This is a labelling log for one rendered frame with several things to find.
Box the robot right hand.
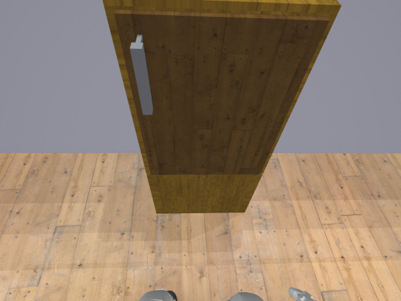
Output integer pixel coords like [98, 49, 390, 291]
[288, 287, 317, 301]

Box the handle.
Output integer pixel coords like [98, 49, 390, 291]
[130, 34, 153, 115]

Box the cupboard door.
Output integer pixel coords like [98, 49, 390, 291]
[114, 9, 329, 175]

